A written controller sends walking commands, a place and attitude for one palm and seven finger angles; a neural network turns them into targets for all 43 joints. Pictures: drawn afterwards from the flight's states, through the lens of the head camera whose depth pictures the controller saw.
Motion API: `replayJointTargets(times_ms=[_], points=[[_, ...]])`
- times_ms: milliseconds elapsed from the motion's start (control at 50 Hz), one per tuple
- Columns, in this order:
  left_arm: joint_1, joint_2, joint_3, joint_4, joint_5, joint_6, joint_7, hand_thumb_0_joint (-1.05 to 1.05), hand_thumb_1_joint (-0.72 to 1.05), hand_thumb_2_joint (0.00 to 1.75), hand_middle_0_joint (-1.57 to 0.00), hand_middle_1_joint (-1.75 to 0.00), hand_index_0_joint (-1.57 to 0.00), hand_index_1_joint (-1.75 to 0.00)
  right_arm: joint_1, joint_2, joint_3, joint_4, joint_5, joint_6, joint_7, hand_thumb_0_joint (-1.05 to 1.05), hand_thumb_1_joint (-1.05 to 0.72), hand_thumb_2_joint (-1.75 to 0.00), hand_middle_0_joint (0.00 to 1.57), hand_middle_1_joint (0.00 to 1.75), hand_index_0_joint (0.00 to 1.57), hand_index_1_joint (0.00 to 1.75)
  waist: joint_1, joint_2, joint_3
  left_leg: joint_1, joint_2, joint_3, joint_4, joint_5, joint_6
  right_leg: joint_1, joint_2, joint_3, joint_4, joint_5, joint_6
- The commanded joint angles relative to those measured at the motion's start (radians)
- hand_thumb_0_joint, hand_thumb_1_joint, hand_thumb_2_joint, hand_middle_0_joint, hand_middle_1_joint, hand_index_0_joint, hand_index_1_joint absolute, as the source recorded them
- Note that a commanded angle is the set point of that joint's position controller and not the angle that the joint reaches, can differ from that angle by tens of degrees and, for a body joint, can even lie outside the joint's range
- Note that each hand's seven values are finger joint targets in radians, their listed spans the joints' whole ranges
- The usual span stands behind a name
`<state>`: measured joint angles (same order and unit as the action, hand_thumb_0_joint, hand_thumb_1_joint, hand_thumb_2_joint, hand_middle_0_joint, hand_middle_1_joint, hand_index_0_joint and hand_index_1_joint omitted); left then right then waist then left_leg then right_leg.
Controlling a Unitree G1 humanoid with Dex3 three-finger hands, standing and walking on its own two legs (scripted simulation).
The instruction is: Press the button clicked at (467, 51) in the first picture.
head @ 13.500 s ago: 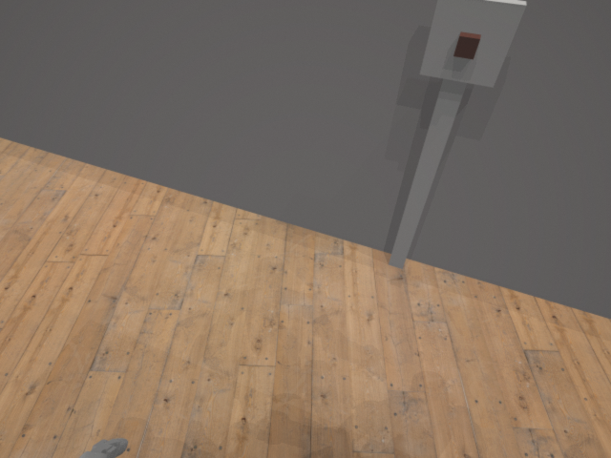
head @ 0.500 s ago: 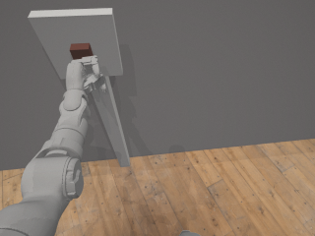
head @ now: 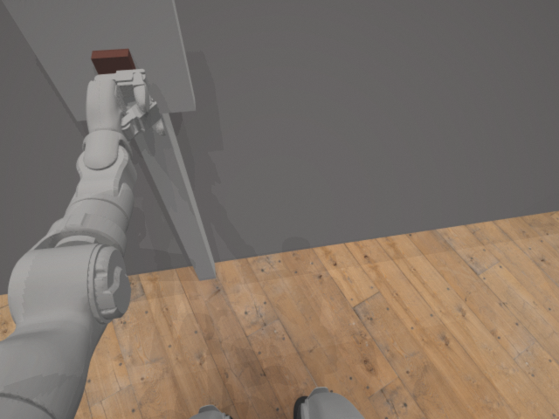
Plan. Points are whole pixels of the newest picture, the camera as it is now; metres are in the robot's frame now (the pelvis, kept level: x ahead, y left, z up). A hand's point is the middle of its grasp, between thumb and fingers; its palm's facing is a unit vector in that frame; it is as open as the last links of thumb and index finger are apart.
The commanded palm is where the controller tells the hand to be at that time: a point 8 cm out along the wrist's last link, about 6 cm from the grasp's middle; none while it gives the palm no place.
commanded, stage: hold the button down briefly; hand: left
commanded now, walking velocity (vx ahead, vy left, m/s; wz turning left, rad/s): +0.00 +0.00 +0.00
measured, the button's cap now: (116, 64) +0.57 +0.16 +0.17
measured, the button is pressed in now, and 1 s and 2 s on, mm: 10 0 0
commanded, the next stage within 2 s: pull the fist back off the button in 0.04 s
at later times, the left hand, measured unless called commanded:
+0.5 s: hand (156, 114) +0.51 +0.12 +0.13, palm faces +0.06 -1.00 -0.02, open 3.5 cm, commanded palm +0.49 +0.16 +0.13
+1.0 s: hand (147, 151) +0.45 +0.13 +0.12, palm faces +0.07 -1.00 +0.01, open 3.1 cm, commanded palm +0.42 +0.17 +0.13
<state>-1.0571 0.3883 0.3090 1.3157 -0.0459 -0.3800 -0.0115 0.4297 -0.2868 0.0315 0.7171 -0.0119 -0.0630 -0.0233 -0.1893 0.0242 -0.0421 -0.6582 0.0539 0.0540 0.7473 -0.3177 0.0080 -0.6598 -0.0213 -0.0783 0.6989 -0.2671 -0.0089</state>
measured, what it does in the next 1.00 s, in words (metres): stands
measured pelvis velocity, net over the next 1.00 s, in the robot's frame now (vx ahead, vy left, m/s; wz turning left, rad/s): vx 0.04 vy -0.01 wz -0.02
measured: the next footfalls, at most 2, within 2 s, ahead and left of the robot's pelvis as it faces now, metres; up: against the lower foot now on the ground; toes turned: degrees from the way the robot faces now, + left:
none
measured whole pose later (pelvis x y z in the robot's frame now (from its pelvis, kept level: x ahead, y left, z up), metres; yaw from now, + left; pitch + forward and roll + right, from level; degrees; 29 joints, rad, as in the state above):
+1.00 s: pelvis +0.04 -0.01 +0.01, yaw -1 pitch +7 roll +0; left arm -0.52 0.17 0.19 0.68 -0.14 -0.23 -0.02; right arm 0.32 -0.26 0.00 0.61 0.02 -0.03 -0.01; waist -0.04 0.03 -0.07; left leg -0.43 0.06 0.07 0.66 -0.36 -0.01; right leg -0.45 -0.01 -0.06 0.65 -0.32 -0.01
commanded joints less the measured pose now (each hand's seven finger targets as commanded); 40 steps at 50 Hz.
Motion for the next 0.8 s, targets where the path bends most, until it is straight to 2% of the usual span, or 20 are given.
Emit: replayJointTargets(times_ms=[0,60,80,120,140,160,200,240,260,300,320,360,380,440,460,520,580,640,720,780], points=[[-0.643,0.262,0.024,-0.228,-0.012,-0.036,0.021,0.00,0.90,0.90,-1.30,-1.50,-1.30,-1.50,0.133,-0.165,-0.056,-0.064,0.001,-0.033,-0.008,0.00,-0.90,-0.90,0.20,0.30,0.20,0.30,-0.059,0.011,-0.351,0.149,-0.046,-0.064,-0.115,-0.077,0.025,0.136,0.045,0.072,-0.123,-0.031,0.014],[-0.653,0.269,0.025,-0.237,-0.007,-0.037,0.027,0.00,0.90,0.90,-1.30,-1.50,-1.30,-1.50,0.134,-0.168,-0.056,-0.068,-0.001,-0.034,-0.007,0.00,-0.90,-0.90,0.20,0.30,0.20,0.30,-0.057,0.050,-0.356,0.167,-0.044,-0.070,-0.117,-0.090,0.021,0.106,0.044,0.065,-0.118,-0.047,0.010],[-0.660,0.244,0.009,-0.243,-0.008,-0.040,0.028,0.00,0.90,0.90,-1.30,-1.50,-1.30,-1.50,0.137,-0.166,-0.055,-0.071,-0.003,-0.036,-0.006,0.00,-0.90,-0.90,0.20,0.30,0.20,0.30,-0.060,0.049,-0.365,0.175,-0.045,-0.073,-0.117,-0.084,0.021,0.106,0.046,0.063,-0.115,-0.041,0.009],[-0.653,0.264,0.026,-0.235,-0.007,-0.040,0.035,0.00,0.90,0.90,-1.30,-1.50,-1.30,-1.50,0.139,-0.171,-0.057,-0.069,-0.004,-0.037,-0.005,0.00,-0.90,-0.90,0.20,0.30,0.20,0.30,-0.060,0.020,-0.365,0.172,-0.042,-0.079,-0.115,-0.082,0.021,0.101,0.046,0.060,-0.110,-0.041,0.011],[-0.661,0.231,-0.002,-0.241,-0.007,-0.038,0.034,0.00,0.90,0.90,-1.30,-1.50,-1.30,-1.50,0.137,-0.168,-0.055,-0.073,-0.004,-0.039,-0.004,0.00,-0.90,-0.90,0.20,0.30,0.20,0.30,-0.065,0.047,-0.363,0.180,-0.042,-0.078,-0.117,-0.091,0.019,0.088,0.046,0.059,-0.109,-0.050,0.010],[-0.658,0.234,0.012,-0.238,-0.009,-0.040,0.040,0.00,0.90,0.90,-1.30,-1.50,-1.30,-1.50,0.139,-0.169,-0.057,-0.071,-0.007,-0.041,-0.002,0.00,-0.90,-0.90,0.20,0.30,0.20,0.30,-0.061,0.020,-0.367,0.183,-0.041,-0.083,-0.117,-0.088,0.020,0.090,0.047,0.055,-0.108,-0.047,0.010],[-0.655,0.209,-0.001,-0.260,-0.007,-0.048,0.042,0.00,0.90,0.90,-1.30,-1.50,-1.30,-1.50,0.136,-0.167,-0.060,-0.075,-0.009,-0.042,0.004,0.00,-0.90,-0.90,0.20,0.30,0.20,0.30,-0.055,0.048,-0.401,0.217,-0.042,-0.084,-0.111,-0.058,0.017,0.084,0.047,0.050,-0.096,-0.025,0.008],[-0.637,0.201,0.000,-0.252,-0.006,-0.048,0.044,0.00,0.90,0.90,-1.30,-1.50,-1.30,-1.50,0.134,-0.169,-0.062,-0.076,-0.012,-0.042,0.007,0.00,-0.90,-0.90,0.20,0.30,0.20,0.30,-0.052,0.020,-0.396,0.217,-0.039,-0.090,-0.110,-0.062,0.017,0.076,0.047,0.045,-0.093,-0.028,0.007],[-0.628,0.212,0.013,-0.260,-0.005,-0.050,0.046,0.00,0.90,0.90,-1.30,-1.50,-1.30,-1.50,0.133,-0.169,-0.063,-0.080,-0.013,-0.043,0.009,0.00,-0.90,-0.90,0.20,0.30,0.20,0.30,-0.038,0.029,-0.399,0.213,-0.042,-0.086,-0.107,-0.054,0.017,0.087,0.047,0.048,-0.091,-0.023,0.005],[-0.604,0.179,-0.005,-0.269,-0.003,-0.056,0.047,0.00,0.90,0.90,-1.30,-1.50,-1.30,-1.50,0.128,-0.166,-0.064,-0.085,-0.014,-0.040,0.015,0.00,-0.90,-0.90,0.20,0.30,0.20,0.30,-0.030,0.049,-0.406,0.239,-0.041,-0.090,-0.107,-0.033,0.013,0.075,0.047,0.041,-0.082,-0.009,0.001],[-0.586,0.153,-0.018,-0.261,-0.005,-0.052,0.045,0.00,0.90,0.90,-1.30,-1.50,-1.30,-1.50,0.123,-0.163,-0.064,-0.086,-0.014,-0.040,0.017,0.00,-0.90,-0.90,0.20,0.30,0.20,0.30,-0.029,0.038,-0.391,0.236,-0.040,-0.088,-0.105,-0.035,0.013,0.070,0.048,0.039,-0.083,-0.009,0.000],[-0.566,0.163,-0.007,-0.268,-0.004,-0.050,0.048,0.00,0.90,0.90,-1.30,-1.50,-1.30,-1.50,0.121,-0.164,-0.067,-0.088,-0.014,-0.036,0.018,0.00,-0.90,-0.90,0.20,0.30,0.20,0.30,-0.025,0.011,-0.377,0.221,-0.040,-0.084,-0.107,-0.040,0.014,0.083,0.048,0.039,-0.084,-0.011,0.001],[-0.558,0.132,-0.025,-0.278,-0.008,-0.051,0.046,0.00,0.90,0.90,-1.30,-1.50,-1.30,-1.50,0.121,-0.161,-0.067,-0.092,-0.015,-0.035,0.020,0.00,-0.90,-0.90,0.20,0.30,0.20,0.30,-0.020,0.025,-0.380,0.237,-0.040,-0.086,-0.108,-0.021,0.013,0.083,0.050,0.036,-0.082,0.002,-0.002],[-0.509,0.114,-0.027,-0.316,-0.012,-0.053,0.043,0.00,0.90,0.90,-1.30,-1.50,-1.30,-1.50,0.110,-0.155,-0.073,-0.101,-0.011,-0.032,0.024,0.00,-0.90,-0.90,0.20,0.30,0.20,0.30,0.003,0.030,-0.406,0.262,-0.039,-0.082,-0.106,0.014,0.010,0.102,0.050,0.034,-0.075,0.027,-0.006],[-0.482,0.096,-0.033,-0.316,-0.019,-0.049,0.041,0.00,0.90,0.90,-1.30,-1.50,-1.30,-1.50,0.104,-0.154,-0.074,-0.103,-0.009,-0.030,0.024,0.00,-0.90,-0.90,0.20,0.30,0.20,0.30,0.005,0.001,-0.399,0.261,-0.039,-0.078,-0.104,0.021,0.012,0.110,0.052,0.034,-0.079,0.034,-0.005],[-0.427,0.061,-0.047,-0.351,-0.028,-0.046,0.037,0.00,0.90,0.90,-1.30,-1.50,-1.30,-1.50,0.091,-0.146,-0.076,-0.112,-0.005,-0.026,0.027,0.00,-0.90,-0.90,0.20,0.30,0.20,0.30,0.025,0.016,-0.397,0.284,-0.038,-0.072,-0.107,0.058,0.009,0.124,0.053,0.030,-0.075,0.064,-0.009],[-0.375,0.063,-0.040,-0.373,-0.034,-0.037,0.034,0.00,0.90,0.90,-1.30,-1.50,-1.30,-1.50,0.076,-0.140,-0.074,-0.121,-0.001,-0.018,0.024,0.00,-0.90,-0.90,0.20,0.30,0.20,0.30,0.040,-0.026,-0.365,0.252,-0.043,-0.058,-0.112,0.063,0.015,0.174,0.053,0.034,-0.084,0.086,-0.008],[-0.300,0.059,-0.031,-0.424,-0.037,-0.027,0.027,0.00,0.90,0.90,-1.30,-1.50,-1.30,-1.50,0.055,-0.131,-0.077,-0.140,0.006,-0.011,0.023,0.00,-0.90,-0.90,0.20,0.30,0.20,0.30,0.067,-0.029,-0.385,0.256,-0.048,-0.040,-0.111,0.116,0.018,0.229,0.052,0.039,-0.078,0.158,-0.009],[-0.109,0.045,-0.016,-0.558,-0.058,-0.012,0.010,0.00,0.90,0.90,-1.30,-1.50,-1.30,-1.50,0.020,-0.117,-0.081,-0.175,0.016,-0.003,0.026,0.00,-0.90,-0.90,0.20,0.30,0.20,0.30,0.126,-0.013,-0.455,0.304,-0.050,-0.019,-0.107,0.256,0.015,0.330,0.052,0.040,-0.062,0.309,-0.015],[-0.012,-0.005,-0.050,-0.657,-0.075,0.015,-0.002,0.00,0.90,0.90,-1.30,-1.50,-1.30,-1.50,-0.012,-0.106,-0.083,-0.197,0.025,-0.001,0.028,0.00,-0.90,-0.90,0.20,0.30,0.20,0.30,0.136,-0.043,-0.409,0.298,-0.050,-0.005,-0.113,0.289,0.021,0.372,0.052,0.041,-0.075,0.366,-0.014]])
